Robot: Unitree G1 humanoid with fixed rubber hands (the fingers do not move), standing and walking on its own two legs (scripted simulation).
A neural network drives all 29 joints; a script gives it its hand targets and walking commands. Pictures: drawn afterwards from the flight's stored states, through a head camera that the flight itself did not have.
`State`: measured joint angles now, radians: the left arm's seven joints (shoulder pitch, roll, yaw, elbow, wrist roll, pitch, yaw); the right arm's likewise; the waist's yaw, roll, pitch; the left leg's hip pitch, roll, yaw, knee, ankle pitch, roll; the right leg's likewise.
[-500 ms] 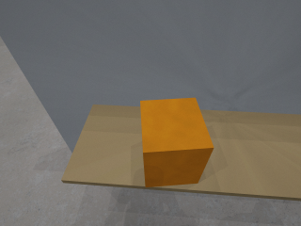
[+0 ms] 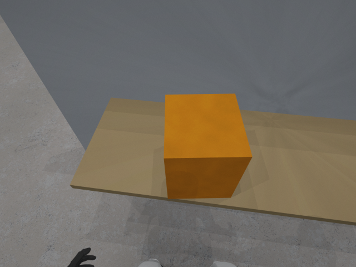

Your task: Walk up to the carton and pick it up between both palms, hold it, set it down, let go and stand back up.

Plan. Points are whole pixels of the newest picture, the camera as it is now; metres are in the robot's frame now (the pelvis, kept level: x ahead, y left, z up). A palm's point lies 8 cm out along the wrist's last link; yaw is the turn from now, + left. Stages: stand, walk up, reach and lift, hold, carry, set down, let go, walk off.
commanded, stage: walk up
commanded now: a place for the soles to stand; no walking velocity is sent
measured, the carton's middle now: (199, 148) +0.45 -0.05 -0.07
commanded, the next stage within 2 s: none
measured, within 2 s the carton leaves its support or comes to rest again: neither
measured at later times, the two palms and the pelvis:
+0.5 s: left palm out of the picture -0.05 +0.18 -0.13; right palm out of the picture +0.01 -0.29 -0.12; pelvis -0.05 -0.06 +0.01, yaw +8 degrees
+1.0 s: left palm out of the picture -0.04 +0.20 -0.13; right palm out of the picture +0.00 -0.28 -0.12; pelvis -0.01 -0.05 +0.01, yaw +9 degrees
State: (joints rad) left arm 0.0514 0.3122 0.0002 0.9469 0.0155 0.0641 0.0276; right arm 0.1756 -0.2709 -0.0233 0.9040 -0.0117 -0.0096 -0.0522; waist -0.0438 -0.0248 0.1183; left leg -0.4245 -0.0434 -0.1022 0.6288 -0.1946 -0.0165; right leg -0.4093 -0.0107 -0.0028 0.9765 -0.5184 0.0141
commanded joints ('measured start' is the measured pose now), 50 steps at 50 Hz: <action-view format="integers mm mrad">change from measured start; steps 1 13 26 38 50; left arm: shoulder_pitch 159 65 214 230 292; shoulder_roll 77 60 78 79 56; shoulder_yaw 21 14 -3 -13 1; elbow -53 -95 27 61 32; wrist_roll -15 22 -6 -5 3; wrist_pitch -11 -37 -55 -57 -67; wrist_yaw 2 -20 -25 -23 -26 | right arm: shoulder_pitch -61 80 167 202 188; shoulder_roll -191 -74 -65 -64 -49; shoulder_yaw -55 -23 25 49 46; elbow -92 -67 43 80 85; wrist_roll -9 -1 7 0 -16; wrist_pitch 22 23 -12 -19 -31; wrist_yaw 7 12 34 26 25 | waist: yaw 49 59 22 28 58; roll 246 -124 120 48 156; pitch -243 -71 29 4 21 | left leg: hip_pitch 100 -31 92 92 21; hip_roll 210 34 103 98 160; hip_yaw -269 16 -55 -61 -142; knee -174 277 -246 -234 -247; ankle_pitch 244 -325 -211 -139 -139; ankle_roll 189 -12 67 64 111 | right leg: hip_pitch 149 204 172 178 262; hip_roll -25 -254 -148 -147 -77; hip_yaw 34 210 98 69 29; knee -212 -666 -699 -682 -542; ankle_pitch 49 159 4 49 143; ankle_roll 6 -177 -67 -82 -64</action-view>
